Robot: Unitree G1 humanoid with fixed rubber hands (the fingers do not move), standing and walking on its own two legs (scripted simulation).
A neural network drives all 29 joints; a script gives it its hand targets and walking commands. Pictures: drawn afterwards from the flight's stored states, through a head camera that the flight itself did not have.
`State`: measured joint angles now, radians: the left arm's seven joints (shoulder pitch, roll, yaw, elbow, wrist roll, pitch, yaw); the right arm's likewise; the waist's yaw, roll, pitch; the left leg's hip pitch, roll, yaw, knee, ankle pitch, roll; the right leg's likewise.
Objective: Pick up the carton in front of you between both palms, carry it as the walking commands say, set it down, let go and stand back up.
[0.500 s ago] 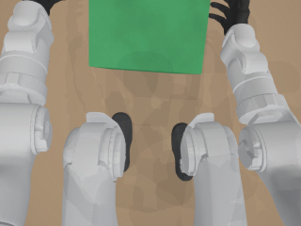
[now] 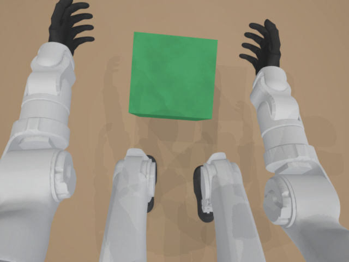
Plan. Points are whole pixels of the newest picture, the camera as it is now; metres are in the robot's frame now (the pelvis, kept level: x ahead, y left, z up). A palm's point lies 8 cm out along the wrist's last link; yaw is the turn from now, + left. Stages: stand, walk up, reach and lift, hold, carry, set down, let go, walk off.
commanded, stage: set down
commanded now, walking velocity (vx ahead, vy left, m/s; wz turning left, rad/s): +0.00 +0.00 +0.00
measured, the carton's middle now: (171, 85) +0.49 +0.04 -0.36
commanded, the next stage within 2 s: let go in 0.46 s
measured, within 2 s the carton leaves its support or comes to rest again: neither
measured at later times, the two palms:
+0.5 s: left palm out of the picture +0.50 +0.26 +0.04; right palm (327, 37) +0.49 -0.14 +0.04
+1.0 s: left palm out of the picture +0.37 +0.26 +0.16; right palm out of the picture +0.38 -0.19 +0.16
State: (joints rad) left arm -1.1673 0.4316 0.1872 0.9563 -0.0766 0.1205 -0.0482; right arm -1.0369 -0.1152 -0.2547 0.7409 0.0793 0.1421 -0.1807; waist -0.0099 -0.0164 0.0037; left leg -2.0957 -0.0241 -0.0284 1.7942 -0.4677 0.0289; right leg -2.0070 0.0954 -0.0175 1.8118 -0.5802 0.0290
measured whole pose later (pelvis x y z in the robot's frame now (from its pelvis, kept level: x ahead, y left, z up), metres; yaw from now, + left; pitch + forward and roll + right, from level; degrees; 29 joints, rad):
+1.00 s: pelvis +0.10 +0.00 +0.25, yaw +5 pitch +24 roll -1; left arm -0.23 0.22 0.15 0.61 0.02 0.03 -0.04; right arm -0.16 -0.16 -0.11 0.56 -0.01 0.02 0.04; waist -0.02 -0.02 -0.07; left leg -0.89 -0.05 -0.03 0.75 -0.28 0.02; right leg -0.82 0.05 0.05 0.77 -0.36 0.00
